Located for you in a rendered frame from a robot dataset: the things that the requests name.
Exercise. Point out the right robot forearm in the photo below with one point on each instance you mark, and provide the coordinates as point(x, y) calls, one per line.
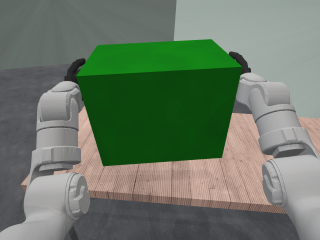
point(280, 131)

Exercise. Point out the left robot forearm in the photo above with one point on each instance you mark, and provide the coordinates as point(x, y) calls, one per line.
point(57, 129)

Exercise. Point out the left robot hand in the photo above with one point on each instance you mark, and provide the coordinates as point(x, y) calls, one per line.
point(72, 71)

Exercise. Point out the carton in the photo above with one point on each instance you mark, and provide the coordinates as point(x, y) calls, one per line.
point(155, 102)

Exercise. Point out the table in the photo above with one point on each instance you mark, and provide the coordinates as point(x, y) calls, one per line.
point(231, 182)

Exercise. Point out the right robot hand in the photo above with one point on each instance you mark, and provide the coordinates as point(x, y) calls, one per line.
point(239, 58)

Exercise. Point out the robot right upper arm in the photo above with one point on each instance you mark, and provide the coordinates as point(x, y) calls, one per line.
point(293, 183)

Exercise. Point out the robot left upper arm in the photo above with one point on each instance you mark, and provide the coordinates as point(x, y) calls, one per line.
point(53, 203)

